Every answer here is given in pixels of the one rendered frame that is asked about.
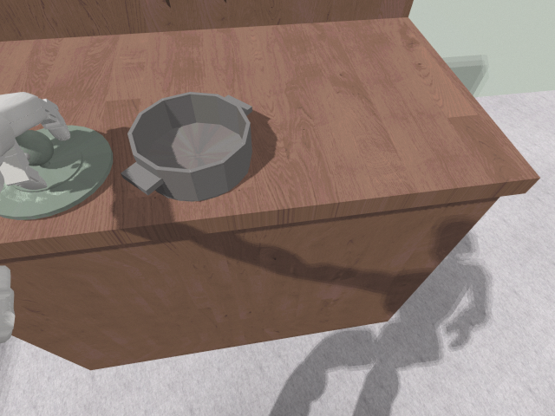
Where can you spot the knob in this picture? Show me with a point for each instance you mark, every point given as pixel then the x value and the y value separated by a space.
pixel 37 145

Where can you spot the pot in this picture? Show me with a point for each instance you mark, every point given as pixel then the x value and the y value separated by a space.
pixel 191 146

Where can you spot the lid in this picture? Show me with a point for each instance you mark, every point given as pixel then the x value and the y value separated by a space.
pixel 78 167

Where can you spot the table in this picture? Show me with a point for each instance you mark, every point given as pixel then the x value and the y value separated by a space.
pixel 370 162

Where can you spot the left robot hand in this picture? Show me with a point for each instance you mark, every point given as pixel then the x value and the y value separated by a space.
pixel 24 111

